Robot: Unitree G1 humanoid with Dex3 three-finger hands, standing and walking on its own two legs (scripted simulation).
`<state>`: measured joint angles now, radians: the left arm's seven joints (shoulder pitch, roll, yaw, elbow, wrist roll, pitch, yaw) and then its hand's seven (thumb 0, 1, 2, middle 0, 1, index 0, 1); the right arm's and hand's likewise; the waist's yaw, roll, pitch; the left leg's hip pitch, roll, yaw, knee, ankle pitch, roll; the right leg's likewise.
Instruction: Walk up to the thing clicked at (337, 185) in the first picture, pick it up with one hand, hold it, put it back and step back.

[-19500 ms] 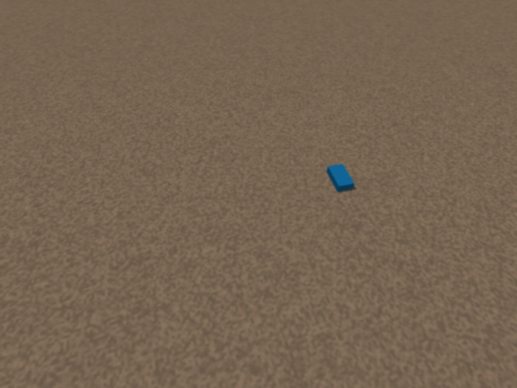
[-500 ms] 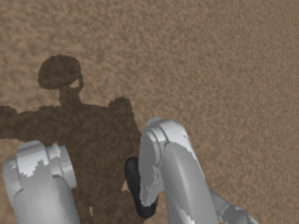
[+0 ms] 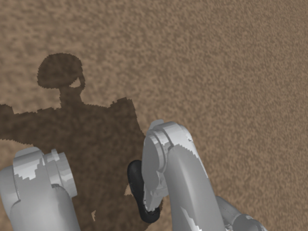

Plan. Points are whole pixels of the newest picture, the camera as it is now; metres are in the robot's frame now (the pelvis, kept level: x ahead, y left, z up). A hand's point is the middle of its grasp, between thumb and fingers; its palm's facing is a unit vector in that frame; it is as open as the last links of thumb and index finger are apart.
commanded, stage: close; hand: left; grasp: from above
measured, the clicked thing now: out of the picture +0.39 +0.39 -0.27
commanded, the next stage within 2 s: settle in 0.66 s
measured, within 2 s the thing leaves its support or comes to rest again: leaves its support in 1.08 s
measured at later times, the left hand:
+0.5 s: hand out of the picture +0.38 +0.38 -0.24, palm faces -0.42 -0.17 -0.89, open 11.2 cm
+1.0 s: hand out of the picture +0.38 +0.38 -0.24, palm faces -0.43 -0.19 -0.88, open 11.3 cm
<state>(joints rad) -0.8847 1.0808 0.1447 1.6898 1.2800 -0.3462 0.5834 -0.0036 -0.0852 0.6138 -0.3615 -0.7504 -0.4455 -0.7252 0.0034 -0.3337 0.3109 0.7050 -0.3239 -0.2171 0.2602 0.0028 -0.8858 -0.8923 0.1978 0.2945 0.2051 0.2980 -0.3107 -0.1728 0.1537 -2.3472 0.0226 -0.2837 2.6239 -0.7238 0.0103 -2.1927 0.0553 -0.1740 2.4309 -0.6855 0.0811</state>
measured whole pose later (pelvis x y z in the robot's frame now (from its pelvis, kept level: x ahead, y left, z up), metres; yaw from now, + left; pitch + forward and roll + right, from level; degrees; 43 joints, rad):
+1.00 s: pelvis +0.00 +0.00 +0.00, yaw +0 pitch +24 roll -15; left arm -0.88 1.05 0.18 1.67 1.32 -0.35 0.60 -0.01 -0.15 0.57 -0.53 -0.61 -0.61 -0.56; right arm 0.01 -0.33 0.29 0.71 -0.33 -0.22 0.25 0.00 -0.90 -0.90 0.20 0.29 0.21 0.30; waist -0.30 -0.16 0.14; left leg -2.36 0.02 -0.28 2.62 -0.72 0.00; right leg -2.21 0.05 -0.17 2.43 -0.68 0.07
